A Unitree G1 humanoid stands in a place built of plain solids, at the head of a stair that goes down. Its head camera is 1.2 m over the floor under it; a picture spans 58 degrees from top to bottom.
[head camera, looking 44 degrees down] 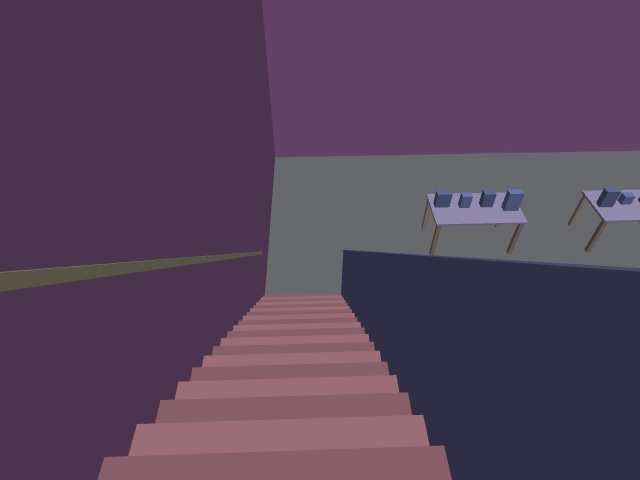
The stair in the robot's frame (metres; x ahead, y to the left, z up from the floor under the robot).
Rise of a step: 0.20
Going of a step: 0.20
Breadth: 1.20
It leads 2 degrees to the left of straight ahead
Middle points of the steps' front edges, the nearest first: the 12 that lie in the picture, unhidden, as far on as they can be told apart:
0.59 0.16 -0.40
0.79 0.16 -0.61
0.99 0.17 -0.81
1.19 0.18 -1.01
1.39 0.18 -1.21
1.60 0.19 -1.41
1.80 0.20 -1.62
2.00 0.20 -1.82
2.20 0.21 -2.02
2.40 0.21 -2.22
2.60 0.22 -2.42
2.81 0.23 -2.63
